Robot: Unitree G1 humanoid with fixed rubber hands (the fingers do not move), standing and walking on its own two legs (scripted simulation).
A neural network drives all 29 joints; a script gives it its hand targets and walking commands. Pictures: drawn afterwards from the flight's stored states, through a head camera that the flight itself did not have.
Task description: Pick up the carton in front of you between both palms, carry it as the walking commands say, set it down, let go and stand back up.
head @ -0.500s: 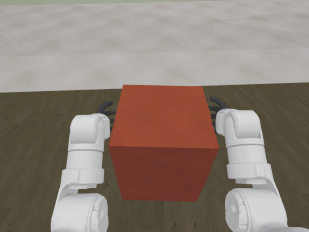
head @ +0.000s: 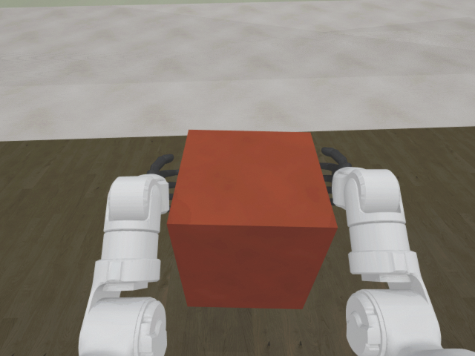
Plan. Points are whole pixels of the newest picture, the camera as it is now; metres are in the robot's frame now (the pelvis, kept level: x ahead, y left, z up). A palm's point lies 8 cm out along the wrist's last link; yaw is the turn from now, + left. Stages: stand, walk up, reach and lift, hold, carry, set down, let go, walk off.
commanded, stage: carry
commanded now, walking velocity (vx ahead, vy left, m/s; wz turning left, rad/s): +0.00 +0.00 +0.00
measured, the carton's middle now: (247, 222) +0.34 +0.00 +0.05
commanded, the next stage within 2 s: none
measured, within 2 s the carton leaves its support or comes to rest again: neither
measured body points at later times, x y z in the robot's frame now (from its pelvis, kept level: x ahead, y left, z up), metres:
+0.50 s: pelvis +0.00 +0.00 +0.00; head -0.02 +0.00 +0.45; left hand +0.36 +0.15 +0.12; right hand +0.36 -0.15 +0.12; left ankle -0.02 +0.08 -0.73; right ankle +0.05 -0.10 -0.73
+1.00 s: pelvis +0.10 -0.02 -0.01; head +0.10 -0.03 +0.44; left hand +0.45 +0.13 +0.09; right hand +0.47 -0.18 +0.10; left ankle +0.08 +0.09 -0.68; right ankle +0.05 -0.10 -0.73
